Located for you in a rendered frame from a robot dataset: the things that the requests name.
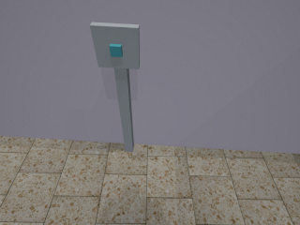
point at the panel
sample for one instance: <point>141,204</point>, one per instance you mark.
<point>128,35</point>

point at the button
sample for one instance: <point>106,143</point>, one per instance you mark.
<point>116,50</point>

